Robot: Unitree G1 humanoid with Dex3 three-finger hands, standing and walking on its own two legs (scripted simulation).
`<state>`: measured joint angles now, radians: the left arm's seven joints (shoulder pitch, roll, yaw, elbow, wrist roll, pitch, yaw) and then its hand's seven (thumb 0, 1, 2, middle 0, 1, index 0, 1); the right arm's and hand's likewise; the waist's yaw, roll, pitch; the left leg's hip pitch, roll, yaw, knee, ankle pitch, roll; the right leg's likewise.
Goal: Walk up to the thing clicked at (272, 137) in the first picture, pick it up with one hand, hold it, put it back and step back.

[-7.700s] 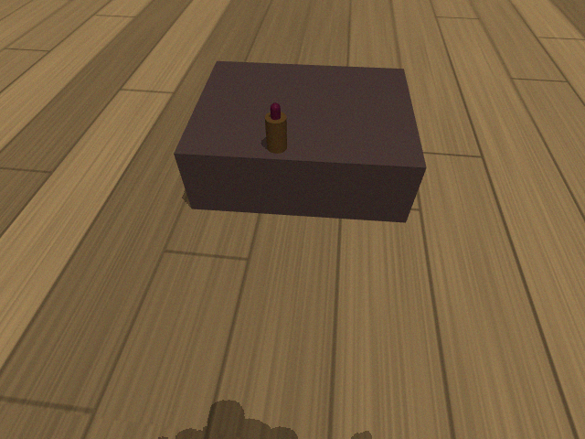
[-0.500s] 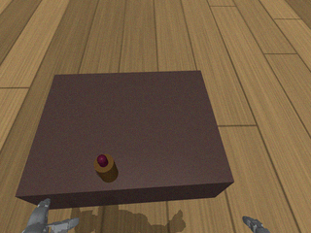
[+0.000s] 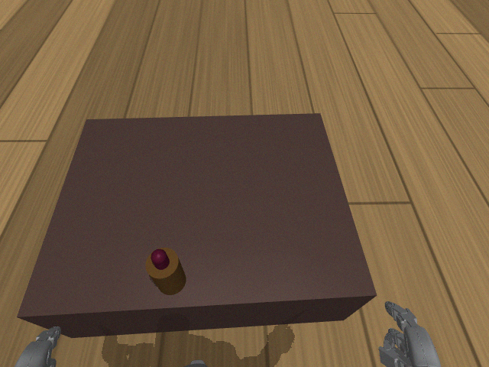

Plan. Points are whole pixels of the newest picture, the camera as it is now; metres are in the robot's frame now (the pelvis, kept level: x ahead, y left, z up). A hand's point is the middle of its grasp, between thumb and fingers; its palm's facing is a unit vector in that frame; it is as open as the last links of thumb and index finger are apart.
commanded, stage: go down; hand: left
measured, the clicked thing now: (165, 268) +0.39 +0.21 -0.31
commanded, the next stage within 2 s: none
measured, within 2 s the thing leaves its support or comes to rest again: neither
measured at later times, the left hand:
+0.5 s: hand out of the picture +0.13 +0.30 -0.10, palm faces +0.09 -0.94 -0.33, open 17.6 cm
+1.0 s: hand out of the picture +0.13 +0.31 -0.09, palm faces +0.13 -0.94 -0.33, open 17.6 cm
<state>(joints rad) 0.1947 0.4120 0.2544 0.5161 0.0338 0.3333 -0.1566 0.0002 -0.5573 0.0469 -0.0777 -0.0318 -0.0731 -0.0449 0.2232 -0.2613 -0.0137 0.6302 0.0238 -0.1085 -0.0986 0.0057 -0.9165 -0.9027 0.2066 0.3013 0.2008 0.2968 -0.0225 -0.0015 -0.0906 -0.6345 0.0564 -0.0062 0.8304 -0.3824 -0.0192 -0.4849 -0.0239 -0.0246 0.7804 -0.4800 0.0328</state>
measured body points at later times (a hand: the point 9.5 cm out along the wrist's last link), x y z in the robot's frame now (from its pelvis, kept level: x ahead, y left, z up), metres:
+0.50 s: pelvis -0.02 +0.01 -0.03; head +0.03 +0.02 +0.42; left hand +0.12 +0.35 -0.08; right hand +0.14 -0.25 -0.10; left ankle +0.01 +0.13 -0.70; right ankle -0.06 -0.14 -0.70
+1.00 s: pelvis -0.02 +0.01 -0.03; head +0.02 +0.02 +0.42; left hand +0.13 +0.36 -0.07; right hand +0.14 -0.25 -0.10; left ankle +0.01 +0.13 -0.70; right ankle -0.06 -0.14 -0.70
